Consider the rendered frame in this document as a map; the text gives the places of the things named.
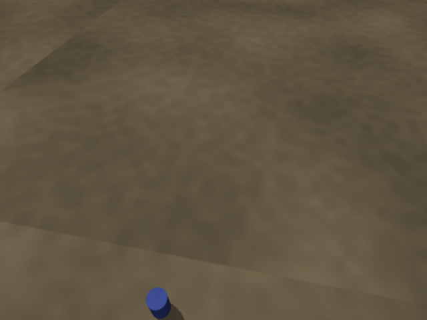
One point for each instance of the can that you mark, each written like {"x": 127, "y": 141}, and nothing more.
{"x": 158, "y": 302}

